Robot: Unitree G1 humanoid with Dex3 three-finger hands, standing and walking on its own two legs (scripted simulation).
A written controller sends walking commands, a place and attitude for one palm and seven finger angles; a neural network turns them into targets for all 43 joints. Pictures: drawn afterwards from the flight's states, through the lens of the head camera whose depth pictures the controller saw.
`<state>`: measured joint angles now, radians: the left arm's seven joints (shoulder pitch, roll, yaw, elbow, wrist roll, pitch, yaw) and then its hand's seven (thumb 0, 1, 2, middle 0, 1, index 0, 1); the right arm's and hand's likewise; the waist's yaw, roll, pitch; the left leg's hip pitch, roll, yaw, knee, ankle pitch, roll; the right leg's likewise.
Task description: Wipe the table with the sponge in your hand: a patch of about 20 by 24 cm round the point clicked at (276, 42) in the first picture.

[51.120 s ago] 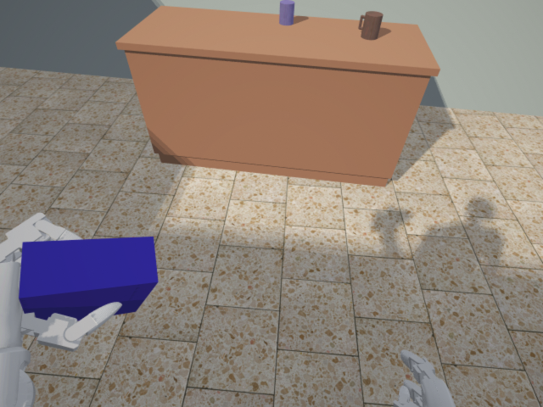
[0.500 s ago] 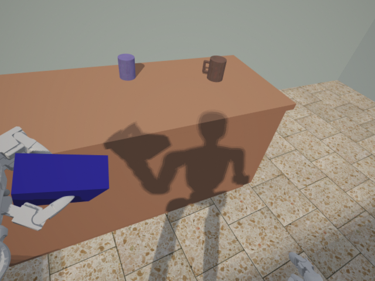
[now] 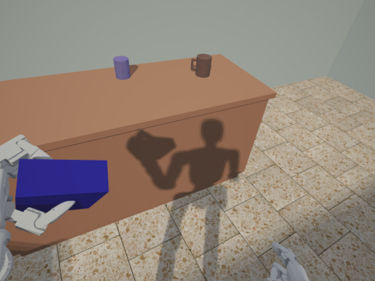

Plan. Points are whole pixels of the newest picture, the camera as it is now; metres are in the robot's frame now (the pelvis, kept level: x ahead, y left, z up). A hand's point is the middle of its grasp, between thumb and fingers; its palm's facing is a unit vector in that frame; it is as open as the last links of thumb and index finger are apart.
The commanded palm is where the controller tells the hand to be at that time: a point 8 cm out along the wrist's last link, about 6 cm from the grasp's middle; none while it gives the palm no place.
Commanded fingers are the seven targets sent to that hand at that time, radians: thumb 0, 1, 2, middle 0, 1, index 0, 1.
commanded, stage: stop stepping back and stand still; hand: left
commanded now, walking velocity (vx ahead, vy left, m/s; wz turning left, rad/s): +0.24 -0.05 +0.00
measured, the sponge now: (72, 187) +0.23 +0.21 +0.16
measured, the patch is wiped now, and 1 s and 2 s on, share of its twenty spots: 1.00 1.00 1.00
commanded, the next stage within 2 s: stand and wait in 0.42 s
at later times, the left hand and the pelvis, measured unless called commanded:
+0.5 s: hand (43, 200) +0.18 +0.22 +0.19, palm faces +0.43 -0.82 -0.37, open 9.4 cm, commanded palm +0.12 +0.26 +0.20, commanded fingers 0.00 0.10 1.30 -1.20 -1.60 -1.20 -1.60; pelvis -0.03 -0.03 +0.01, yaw +1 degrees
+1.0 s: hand (36, 197) +0.19 +0.24 +0.18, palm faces +0.43 -0.85 -0.31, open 9.4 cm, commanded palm +0.14 +0.28 +0.20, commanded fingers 0.00 0.10 1.30 -1.20 -1.60 -1.20 -1.60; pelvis -0.01 +0.00 +0.02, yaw +2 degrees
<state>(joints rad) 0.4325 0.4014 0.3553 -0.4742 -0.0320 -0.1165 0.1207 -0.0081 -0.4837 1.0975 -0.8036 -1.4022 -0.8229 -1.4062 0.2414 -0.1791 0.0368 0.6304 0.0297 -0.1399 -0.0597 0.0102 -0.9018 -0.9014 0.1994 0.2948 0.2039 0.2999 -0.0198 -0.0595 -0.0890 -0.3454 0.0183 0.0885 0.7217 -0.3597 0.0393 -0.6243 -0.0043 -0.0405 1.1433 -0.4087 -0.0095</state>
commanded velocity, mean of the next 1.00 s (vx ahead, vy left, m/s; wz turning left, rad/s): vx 0.04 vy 0.02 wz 0.00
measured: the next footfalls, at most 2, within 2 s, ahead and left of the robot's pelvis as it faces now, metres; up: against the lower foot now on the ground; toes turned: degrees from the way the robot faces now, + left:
right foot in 0.16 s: +0.07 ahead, -0.13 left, +0.00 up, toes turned -2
